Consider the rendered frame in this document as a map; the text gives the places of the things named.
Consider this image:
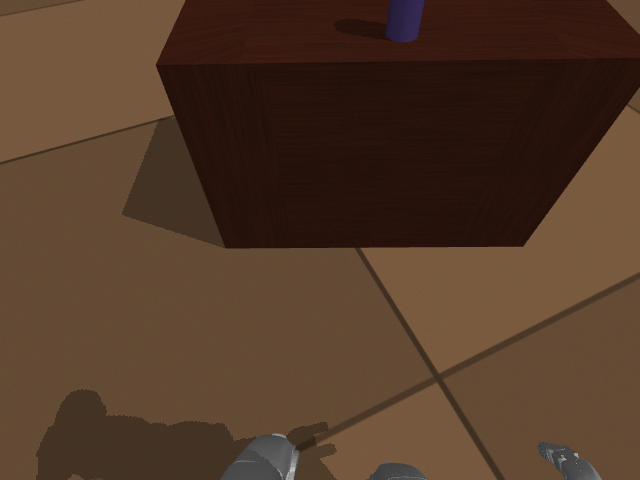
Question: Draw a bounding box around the bottle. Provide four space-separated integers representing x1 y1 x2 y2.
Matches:
386 0 425 42

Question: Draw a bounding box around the right robot hand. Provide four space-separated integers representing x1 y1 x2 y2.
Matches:
538 442 602 480

